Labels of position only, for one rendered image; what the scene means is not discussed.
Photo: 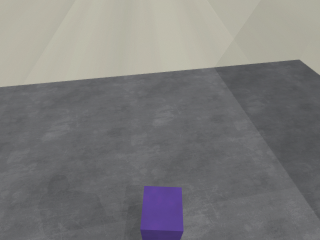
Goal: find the carton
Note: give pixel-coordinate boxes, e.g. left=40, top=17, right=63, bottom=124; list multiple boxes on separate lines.
left=140, top=186, right=184, bottom=240

